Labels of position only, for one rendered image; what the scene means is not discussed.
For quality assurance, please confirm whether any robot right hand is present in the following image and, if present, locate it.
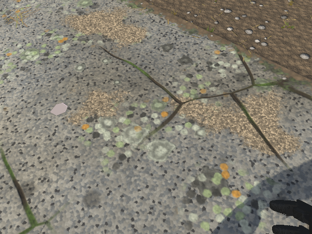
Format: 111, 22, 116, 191
266, 199, 312, 234

